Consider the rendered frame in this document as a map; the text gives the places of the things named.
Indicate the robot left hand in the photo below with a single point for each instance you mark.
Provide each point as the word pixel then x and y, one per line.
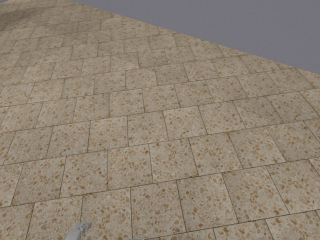
pixel 78 230

